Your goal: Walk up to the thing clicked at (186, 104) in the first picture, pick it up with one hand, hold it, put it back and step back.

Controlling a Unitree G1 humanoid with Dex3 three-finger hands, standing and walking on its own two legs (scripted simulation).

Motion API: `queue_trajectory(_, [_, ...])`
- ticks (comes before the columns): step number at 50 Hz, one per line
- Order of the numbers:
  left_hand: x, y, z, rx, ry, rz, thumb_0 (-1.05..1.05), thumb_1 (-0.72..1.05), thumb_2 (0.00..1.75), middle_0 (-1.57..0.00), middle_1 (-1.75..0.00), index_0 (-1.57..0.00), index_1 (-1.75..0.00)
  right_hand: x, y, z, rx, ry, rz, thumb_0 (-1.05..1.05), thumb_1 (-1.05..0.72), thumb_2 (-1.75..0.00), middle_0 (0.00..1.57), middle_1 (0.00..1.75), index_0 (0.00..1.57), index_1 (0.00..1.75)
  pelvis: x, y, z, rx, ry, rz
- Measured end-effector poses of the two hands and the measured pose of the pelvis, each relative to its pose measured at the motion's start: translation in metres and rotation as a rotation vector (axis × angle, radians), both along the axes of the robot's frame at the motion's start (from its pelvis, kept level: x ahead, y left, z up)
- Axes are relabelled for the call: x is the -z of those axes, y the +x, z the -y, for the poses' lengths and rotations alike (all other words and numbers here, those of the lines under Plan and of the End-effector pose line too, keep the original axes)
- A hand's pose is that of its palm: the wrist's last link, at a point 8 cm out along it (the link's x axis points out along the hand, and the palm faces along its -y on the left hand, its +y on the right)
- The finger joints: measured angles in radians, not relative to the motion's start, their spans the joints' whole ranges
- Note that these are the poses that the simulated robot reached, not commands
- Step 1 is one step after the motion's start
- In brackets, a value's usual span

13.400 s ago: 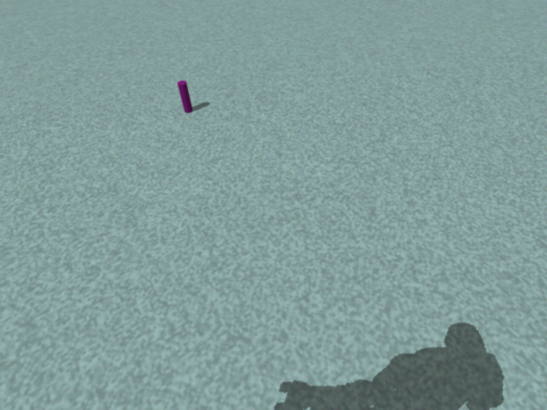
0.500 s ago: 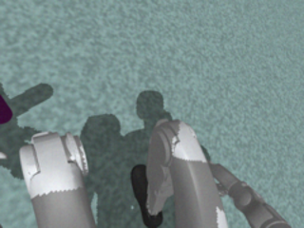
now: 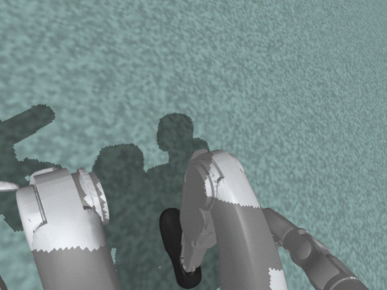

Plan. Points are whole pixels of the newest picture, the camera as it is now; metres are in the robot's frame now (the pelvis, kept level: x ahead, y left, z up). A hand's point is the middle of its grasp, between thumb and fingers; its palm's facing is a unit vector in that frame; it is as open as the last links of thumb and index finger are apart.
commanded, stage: close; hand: left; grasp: from the side
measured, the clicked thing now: out of the picture +0.42 +0.32 -0.18
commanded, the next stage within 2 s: settle in 0.74 s
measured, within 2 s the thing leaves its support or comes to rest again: leaves its support in 1.02 s
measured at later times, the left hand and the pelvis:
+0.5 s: hand out of the picture +0.40 +0.31 -0.16, palm faces +0.39 -0.92 +0.01, open 10.2 cm; pelvis +0.00 +0.00 +0.00, yaw -1 degrees
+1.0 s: hand out of the picture +0.41 +0.31 -0.15, palm faces +0.40 -0.92 +0.01, open 7.7 cm; pelvis +0.00 +0.00 +0.00, yaw -1 degrees
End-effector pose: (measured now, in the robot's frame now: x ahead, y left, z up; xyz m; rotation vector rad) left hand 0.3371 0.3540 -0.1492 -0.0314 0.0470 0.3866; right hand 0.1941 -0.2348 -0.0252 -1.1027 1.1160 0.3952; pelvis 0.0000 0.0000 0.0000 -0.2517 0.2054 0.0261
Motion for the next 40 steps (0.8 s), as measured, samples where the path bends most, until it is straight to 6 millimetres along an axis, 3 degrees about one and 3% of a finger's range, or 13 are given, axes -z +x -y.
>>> queue_trajectory(8, [0.004,0.007,0.004,-0.014,0.003,0.002,-0.02,-0.4,0.17,-0.14,-0.12,-0.13,-0.13,-0.001,-0.001,-0.002,-0.012,-0.014,-0.01,0.0,-0.91,-0.9,0.21,0.3,0.2,0.3,0.0,-0.001,0.0,0.005,-0.006,0.009])
queue_trajectory(29, [0.008,0.025,0.005,-0.026,0.013,0.002,-0.01,0.31,0.63,-0.6,-0.56,-0.59,-0.57,-0.003,-0.015,0.002,0.014,-0.047,-0.06,0.0,-0.88,-0.89,0.21,0.3,0.2,0.3,-0.002,-0.001,-0.002,0.017,-0.019,0.005])
queue_trajectory(40, [0.008,0.031,0.004,-0.031,0.015,-0.005,-0.01,0.12,0.77,-0.76,-0.89,-0.78,-0.9,-0.004,-0.015,0.003,0.019,-0.057,-0.06,0.0,-0.87,-0.89,0.21,0.3,0.2,0.3,-0.003,-0.001,-0.003,0.019,-0.021,0.004])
